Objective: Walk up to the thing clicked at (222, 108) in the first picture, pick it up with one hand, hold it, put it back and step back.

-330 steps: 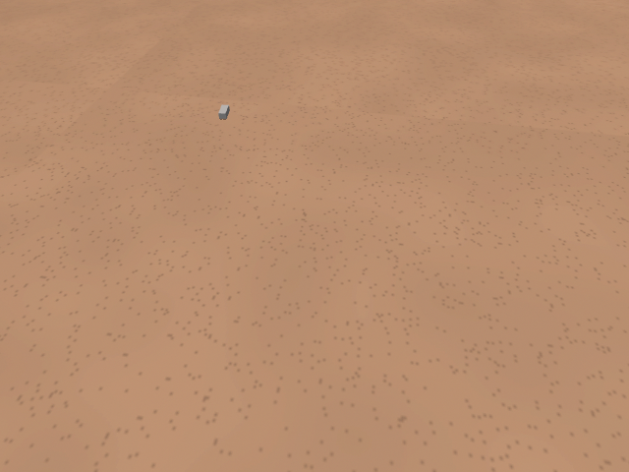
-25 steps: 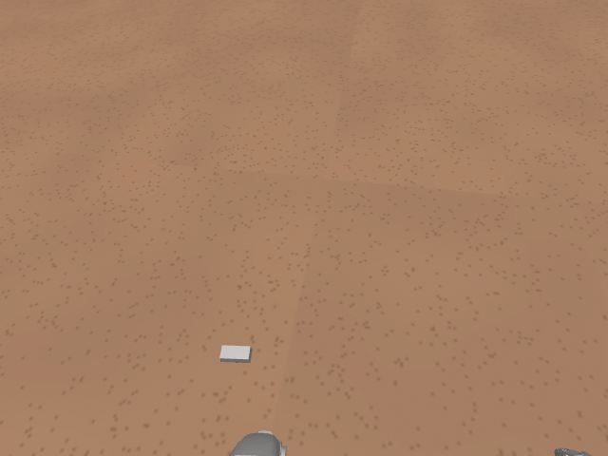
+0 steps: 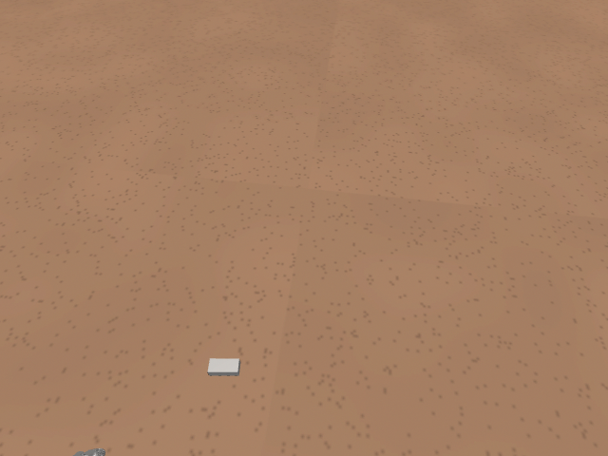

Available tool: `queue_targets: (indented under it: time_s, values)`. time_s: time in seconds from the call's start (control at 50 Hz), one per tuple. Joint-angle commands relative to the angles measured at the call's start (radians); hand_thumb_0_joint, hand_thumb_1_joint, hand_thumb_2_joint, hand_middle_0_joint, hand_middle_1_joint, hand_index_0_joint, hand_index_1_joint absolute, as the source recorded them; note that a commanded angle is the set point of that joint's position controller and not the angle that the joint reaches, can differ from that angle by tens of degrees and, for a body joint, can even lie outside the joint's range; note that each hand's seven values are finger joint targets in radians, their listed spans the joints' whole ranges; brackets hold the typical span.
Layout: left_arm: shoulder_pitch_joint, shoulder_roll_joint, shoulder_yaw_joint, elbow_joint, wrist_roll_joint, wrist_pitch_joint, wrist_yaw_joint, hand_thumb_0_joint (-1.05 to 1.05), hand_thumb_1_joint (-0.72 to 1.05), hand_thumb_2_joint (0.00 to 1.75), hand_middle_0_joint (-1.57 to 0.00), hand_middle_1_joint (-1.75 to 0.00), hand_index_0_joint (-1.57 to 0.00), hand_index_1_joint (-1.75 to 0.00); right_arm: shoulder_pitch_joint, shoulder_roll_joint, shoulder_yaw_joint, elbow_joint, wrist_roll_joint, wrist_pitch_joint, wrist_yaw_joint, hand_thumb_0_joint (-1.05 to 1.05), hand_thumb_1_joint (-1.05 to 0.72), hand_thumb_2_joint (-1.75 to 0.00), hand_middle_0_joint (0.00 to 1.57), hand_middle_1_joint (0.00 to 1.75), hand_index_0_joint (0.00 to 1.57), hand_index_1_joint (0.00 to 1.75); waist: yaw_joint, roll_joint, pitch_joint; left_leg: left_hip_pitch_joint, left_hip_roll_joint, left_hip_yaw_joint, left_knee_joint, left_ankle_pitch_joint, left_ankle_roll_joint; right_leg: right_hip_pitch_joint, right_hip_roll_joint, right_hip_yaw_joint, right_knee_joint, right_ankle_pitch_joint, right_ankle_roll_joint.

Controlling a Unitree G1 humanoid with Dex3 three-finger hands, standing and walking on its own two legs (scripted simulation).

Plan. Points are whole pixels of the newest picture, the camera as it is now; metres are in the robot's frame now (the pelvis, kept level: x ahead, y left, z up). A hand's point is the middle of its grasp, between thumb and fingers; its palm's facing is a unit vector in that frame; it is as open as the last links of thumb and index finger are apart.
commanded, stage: walk up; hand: left
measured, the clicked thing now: (224, 367) +0.48 +0.27 -0.74
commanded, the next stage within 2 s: stand in 0.90 s
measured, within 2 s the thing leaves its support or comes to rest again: neither
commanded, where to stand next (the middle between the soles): +0.10 +0.02 m, yaw +1 degrees
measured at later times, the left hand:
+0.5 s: hand out of the picture +0.08 +0.26 -0.13, palm faces -0.03 -0.92 -0.38, open 7.4 cm
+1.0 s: hand out of the picture +0.11 +0.24 -0.13, palm faces -0.03 -0.93 -0.36, open 7.4 cm
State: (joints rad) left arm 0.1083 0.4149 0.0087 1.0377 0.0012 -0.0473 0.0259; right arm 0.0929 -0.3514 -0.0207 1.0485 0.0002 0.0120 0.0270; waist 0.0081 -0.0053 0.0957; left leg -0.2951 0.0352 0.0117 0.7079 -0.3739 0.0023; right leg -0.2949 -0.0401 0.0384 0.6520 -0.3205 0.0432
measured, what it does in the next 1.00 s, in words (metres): stands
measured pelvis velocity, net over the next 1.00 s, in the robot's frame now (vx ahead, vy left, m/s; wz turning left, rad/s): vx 0.01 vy -0.01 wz -0.01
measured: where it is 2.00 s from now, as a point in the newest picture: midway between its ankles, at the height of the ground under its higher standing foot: outside the picture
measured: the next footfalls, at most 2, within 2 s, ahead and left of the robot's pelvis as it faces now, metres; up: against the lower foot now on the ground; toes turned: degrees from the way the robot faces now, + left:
none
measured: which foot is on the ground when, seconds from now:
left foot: down 0.00-1.00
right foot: down 0.00-1.00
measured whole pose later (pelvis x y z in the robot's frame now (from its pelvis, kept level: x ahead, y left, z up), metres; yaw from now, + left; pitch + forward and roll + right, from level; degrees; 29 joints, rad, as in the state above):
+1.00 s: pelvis +0.01 -0.01 +0.03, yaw -1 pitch -2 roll +0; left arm 0.06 0.37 0.01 1.13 0.01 -0.02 0.01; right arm 0.07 -0.35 -0.03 1.13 0.00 0.01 0.02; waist -0.01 -0.01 0.07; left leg -0.12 0.03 0.03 0.37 -0.21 -0.02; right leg -0.15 -0.05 0.05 0.38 -0.19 0.05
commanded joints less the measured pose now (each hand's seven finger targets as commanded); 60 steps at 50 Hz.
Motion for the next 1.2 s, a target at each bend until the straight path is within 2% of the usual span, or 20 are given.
queue_targets:
  time_s: [0.0, 0.04, 0.1, 0.2, 0.24, 0.3, 0.34, 0.38, 0.5, 0.58, 0.62, 0.7, 0.8, 0.84, 0.88, 0.94, 1.0, 1.12, 1.16, 1.18]
  values:
    - [0.008, 0.217, 0.045, -0.023, -0.008, -0.015, 0.010, 0.00, 0.90, 0.90, -0.20, -0.30, -0.20, -0.30, -0.078, -0.251, -0.054, -0.049, -0.002, -0.022, -0.023, 0.00, -0.90, -0.90, 0.20, 0.30, 0.20, 0.30, 0.012, 0.098, -0.150, 0.018, 0.081, -0.110, -0.225, 0.278, 0.048, 0.131, -0.052, 0.032, -0.092, 0.275, -0.081]
    - [-0.015, 0.213, 0.039, -0.016, -0.008, -0.011, 0.010, 0.00, 0.90, 0.90, -0.20, -0.30, -0.20, -0.30, -0.081, -0.250, -0.054, -0.035, -0.001, -0.020, -0.021, 0.00, -0.90, -0.90, 0.20, 0.30, 0.20, 0.30, 0.007, 0.083, -0.159, 0.061, 0.087, -0.113, -0.249, 0.268, 0.052, 0.112, -0.047, 0.023, -0.099, 0.262, -0.077]
    - [-0.036, 0.202, 0.032, 0.002, -0.002, -0.009, 0.008, 0.00, 0.90, 0.90, -0.20, -0.30, -0.20, -0.30, -0.101, -0.242, -0.054, -0.025, -0.002, -0.014, -0.016, 0.00, -0.90, -0.90, 0.20, 0.30, 0.20, 0.30, 0.004, 0.061, -0.140, 0.053, 0.094, -0.116, -0.280, 0.188, 0.056, 0.113, -0.038, 0.021, -0.152, 0.199, -0.070]
    - [-0.066, 0.217, 0.033, 0.019, 0.004, -0.012, 0.004, 0.00, 0.90, 0.90, -0.20, -0.30, -0.20, -0.30, -0.099, -0.238, -0.052, -0.003, -0.003, -0.008, -0.011, 0.00, -0.90, -0.90, 0.20, 0.30, 0.20, 0.30, -0.013, 0.013, -0.120, 0.094, 0.059, -0.074, -0.285, 0.135, 0.034, 0.081, -0.082, 0.081, -0.239, 0.176, -0.080]
    - [-0.081, 0.211, 0.031, 0.022, 0.004, -0.009, 0.002, 0.00, 0.90, 0.90, -0.20, -0.30, -0.20, -0.30, -0.105, -0.240, -0.052, 0.002, -0.006, -0.007, -0.008, 0.00, -0.90, -0.90, 0.20, 0.30, 0.20, 0.30, -0.016, 0.017, -0.101, 0.096, 0.067, -0.088, -0.326, 0.064, 0.036, 0.058, -0.067, 0.066, -0.252, 0.125, -0.071]
    - [-0.082, 0.198, 0.032, 0.033, 0.009, -0.008, -0.002, 0.00, 0.90, 0.90, -0.20, -0.30, -0.20, -0.30, -0.106, -0.238, -0.053, 0.006, -0.006, -0.008, -0.005, 0.00, -0.90, -0.90, 0.20, 0.30, 0.20, 0.30, -0.013, 0.004, -0.105, 0.096, 0.074, -0.094, -0.352, 0.043, 0.040, 0.079, -0.059, 0.060, -0.274, 0.097, -0.066]
    - [-0.076, 0.200, 0.034, 0.042, 0.010, -0.009, -0.003, 0.00, 0.90, 0.90, -0.20, -0.30, -0.20, -0.30, -0.106, -0.236, -0.054, 0.011, -0.007, -0.008, -0.005, 0.00, -0.90, -0.90, 0.20, 0.30, 0.20, 0.30, -0.011, -0.004, -0.102, 0.108, 0.061, -0.077, -0.344, 0.069, 0.032, 0.079, -0.072, 0.078, -0.300, 0.105, -0.066]
    - [-0.080, 0.203, 0.036, 0.039, 0.009, -0.010, -0.004, 0.00, 0.90, 0.90, -0.20, -0.30, -0.20, -0.30, -0.090, -0.238, -0.053, 0.017, -0.008, -0.011, -0.007, 0.00, -0.90, -0.90, 0.20, 0.30, 0.20, 0.30, -0.018, -0.010, -0.129, 0.150, 0.056, -0.058, -0.333, 0.155, 0.025, 0.090, -0.087, 0.083, -0.303, 0.174, -0.069]
    - [-0.083, 0.186, 0.037, 0.046, 0.007, -0.004, -0.004, 0.00, 0.90, 0.90, -0.20, -0.30, -0.20, -0.30, -0.083, -0.237, -0.055, 0.022, -0.007, -0.015, -0.011, 0.00, -0.90, -0.90, 0.20, 0.30, 0.20, 0.30, -0.012, -0.007, -0.152, 0.177, 0.073, -0.060, -0.356, 0.270, 0.025, 0.133, -0.077, 0.050, -0.291, 0.258, -0.059]
    - [-0.073, 0.185, 0.039, 0.051, 0.009, -0.002, -0.003, 0.00, 0.90, 0.90, -0.20, -0.30, -0.20, -0.30, -0.083, -0.234, -0.056, 0.020, -0.007, -0.011, -0.012, 0.00, -0.90, -0.90, 0.20, 0.30, 0.20, 0.30, -0.010, -0.010, -0.149, 0.193, 0.072, -0.051, -0.349, 0.289, 0.023, 0.133, -0.083, 0.051, -0.304, 0.269, -0.059]
    - [-0.082, 0.187, 0.039, 0.048, 0.010, -0.001, -0.002, 0.00, 0.90, 0.90, -0.20, -0.30, -0.20, -0.30, -0.078, -0.233, -0.057, 0.023, -0.007, -0.009, -0.012, 0.00, -0.90, -0.90, 0.20, 0.30, 0.20, 0.30, -0.012, -0.013, -0.130, 0.187, 0.067, -0.048, -0.359, 0.267, 0.021, 0.119, -0.082, 0.056, -0.315, 0.237, -0.058]
    - [-0.088, 0.176, 0.040, 0.039, 0.010, 0.002, -0.002, 0.00, 0.90, 0.90, -0.20, -0.30, -0.20, -0.30, -0.068, -0.236, -0.060, 0.023, -0.009, -0.012, -0.014, 0.00, -0.90, -0.90, 0.20, 0.30, 0.20, 0.30, -0.016, 0.008, -0.154, 0.194, 0.077, -0.049, -0.375, 0.284, 0.021, 0.145, -0.082, 0.043, -0.294, 0.280, -0.058]
    - [-0.093, 0.176, 0.040, 0.042, 0.010, 0.004, -0.002, 0.00, 0.90, 0.90, -0.20, -0.30, -0.20, -0.30, -0.068, -0.225, -0.058, 0.019, -0.009, -0.009, -0.013, 0.00, -0.90, -0.90, 0.20, 0.30, 0.20, 0.30, -0.013, 0.002, -0.114, 0.171, 0.071, -0.051, -0.385, 0.260, 0.017, 0.138, -0.075, 0.051, -0.314, 0.231, -0.055]
    - [-0.079, 0.175, 0.040, 0.040, 0.013, 0.004, -0.002, 0.00, 0.90, 0.90, -0.20, -0.30, -0.20, -0.30, -0.070, -0.235, -0.061, 0.015, -0.011, -0.011, -0.014, 0.00, -0.90, -0.90, 0.20, 0.30, 0.20, 0.30, -0.012, 0.015, -0.138, 0.186, 0.078, -0.052, -0.386, 0.268, 0.024, 0.150, -0.074, 0.041, -0.303, 0.266, -0.056]
    - [-0.097, 0.162, 0.039, 0.038, 0.002, 0.010, -0.007, 0.00, 0.90, 0.90, -0.20, -0.30, -0.20, -0.30, -0.081, -0.192, -0.044, 0.014, -0.005, -0.023, -0.018, 0.00, -0.90, -0.90, 0.20, 0.30, 0.20, 0.30, -0.019, -0.052, -0.126, 0.183, 0.096, -0.082, -0.411, 0.353, 0.014, 0.157, -0.078, 0.045, -0.307, 0.327, -0.051]
    - [-0.084, 0.150, 0.040, 0.032, 0.001, 0.014, -0.011, 0.00, 0.90, 0.90, -0.20, -0.30, -0.20, -0.30, -0.076, -0.222, -0.048, 0.023, -0.007, -0.035, -0.026, 0.00, -0.90, -0.90, 0.20, 0.30, 0.20, 0.30, -0.015, 0.010, -0.157, 0.215, 0.098, -0.065, -0.400, 0.441, 0.009, 0.193, -0.082, 0.044, -0.307, 0.395, -0.047]
    - [-0.079, 0.155, 0.043, 0.034, 0.002, 0.016, -0.014, 0.00, 0.90, 0.90, -0.20, -0.30, -0.20, -0.30, -0.078, -0.214, -0.045, 0.025, -0.006, -0.035, -0.027, 0.00, -0.90, -0.90, 0.20, 0.30, 0.20, 0.30, -0.016, 0.008, -0.162, 0.216, 0.099, -0.064, -0.410, 0.412, 0.004, 0.216, -0.085, 0.043, -0.319, 0.383, -0.045]
    - [-0.086, 0.161, 0.045, 0.031, 0.006, 0.020, -0.019, 0.00, 0.90, 0.90, -0.20, -0.30, -0.20, -0.30, -0.080, -0.207, -0.044, 0.033, -0.009, -0.035, -0.028, 0.00, -0.90, -0.90, 0.20, 0.30, 0.20, 0.30, -0.019, 0.018, -0.138, 0.195, 0.091, -0.059, -0.442, 0.285, -0.005, 0.192, -0.078, 0.048, -0.352, 0.262, -0.048]
    - [-0.073, 0.154, 0.042, 0.031, 0.008, 0.018, -0.019, 0.00, 0.90, 0.90, -0.20, -0.30, -0.20, -0.30, -0.091, -0.205, -0.046, 0.031, -0.009, -0.035, -0.026, 0.00, -0.90, -0.90, 0.20, 0.30, 0.20, 0.30, -0.015, 0.010, -0.138, 0.223, 0.096, -0.062, -0.429, 0.312, -0.002, 0.171, -0.080, 0.048, -0.358, 0.281, -0.049]
    - [-0.085, 0.157, 0.042, 0.030, 0.007, 0.017, -0.019, 0.00, 0.90, 0.90, -0.20, -0.30, -0.20, -0.30, -0.084, -0.203, -0.043, 0.034, -0.007, -0.034, -0.025, 0.00, -0.90, -0.90, 0.20, 0.30, 0.20, 0.30, -0.022, 0.010, -0.125, 0.200, 0.088, -0.057, -0.433, 0.285, -0.005, 0.173, -0.079, 0.053, -0.366, 0.267, -0.046]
